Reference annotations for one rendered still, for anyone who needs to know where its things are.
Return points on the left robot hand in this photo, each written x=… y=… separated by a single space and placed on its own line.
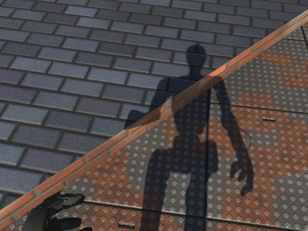
x=39 y=218

